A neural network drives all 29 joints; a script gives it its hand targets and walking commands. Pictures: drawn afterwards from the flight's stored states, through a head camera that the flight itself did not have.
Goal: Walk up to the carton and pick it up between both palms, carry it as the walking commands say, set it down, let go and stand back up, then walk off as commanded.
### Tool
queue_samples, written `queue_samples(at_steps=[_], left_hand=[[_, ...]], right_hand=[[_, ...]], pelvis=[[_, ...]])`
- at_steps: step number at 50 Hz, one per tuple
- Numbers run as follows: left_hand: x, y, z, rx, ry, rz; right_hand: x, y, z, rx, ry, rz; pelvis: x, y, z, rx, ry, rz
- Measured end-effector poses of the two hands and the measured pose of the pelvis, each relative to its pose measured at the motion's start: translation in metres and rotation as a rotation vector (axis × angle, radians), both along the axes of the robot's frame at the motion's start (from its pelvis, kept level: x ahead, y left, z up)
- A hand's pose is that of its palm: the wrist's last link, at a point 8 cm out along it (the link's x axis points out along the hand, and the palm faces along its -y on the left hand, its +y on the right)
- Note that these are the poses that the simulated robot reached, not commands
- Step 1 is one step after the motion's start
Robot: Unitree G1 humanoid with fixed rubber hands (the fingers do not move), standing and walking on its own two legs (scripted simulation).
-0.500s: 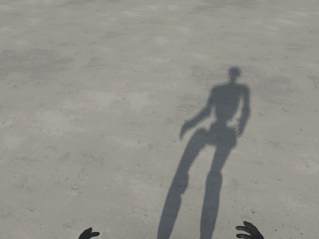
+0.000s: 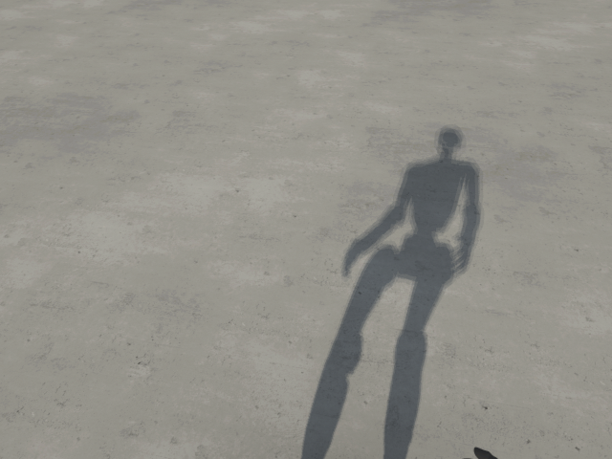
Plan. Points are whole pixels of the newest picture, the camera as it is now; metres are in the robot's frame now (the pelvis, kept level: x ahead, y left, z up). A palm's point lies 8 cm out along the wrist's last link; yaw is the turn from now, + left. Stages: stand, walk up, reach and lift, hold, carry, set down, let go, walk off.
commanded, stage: stand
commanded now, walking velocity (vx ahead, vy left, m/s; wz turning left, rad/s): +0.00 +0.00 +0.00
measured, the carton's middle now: out of the picture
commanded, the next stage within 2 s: walk up in 0.94 s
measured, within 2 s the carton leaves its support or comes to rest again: neither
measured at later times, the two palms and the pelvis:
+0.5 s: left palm out of the picture +0.03 +0.23 -0.13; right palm out of the picture +0.03 -0.23 -0.13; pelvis +0.00 +0.00 +0.01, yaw +0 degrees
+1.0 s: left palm out of the picture -0.02 +0.21 -0.14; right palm out of the picture -0.02 -0.21 -0.14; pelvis +0.00 +0.00 +0.01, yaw +0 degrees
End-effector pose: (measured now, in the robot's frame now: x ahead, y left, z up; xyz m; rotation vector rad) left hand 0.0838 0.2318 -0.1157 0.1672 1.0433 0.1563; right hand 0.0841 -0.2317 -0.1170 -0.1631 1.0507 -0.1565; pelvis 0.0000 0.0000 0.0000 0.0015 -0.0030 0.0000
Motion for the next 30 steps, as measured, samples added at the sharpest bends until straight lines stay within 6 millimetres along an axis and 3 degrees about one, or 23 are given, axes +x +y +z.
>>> queue_samples(at_steps=[30], left_hand=[[-0.067, -0.003, -0.015, -0.015, 0.240, 0.069]], right_hand=[[-0.068, 0.002, -0.015, 0.013, 0.242, -0.066]], pelvis=[[0.000, 0.000, 0.008, -0.001, -0.025, 0.001]])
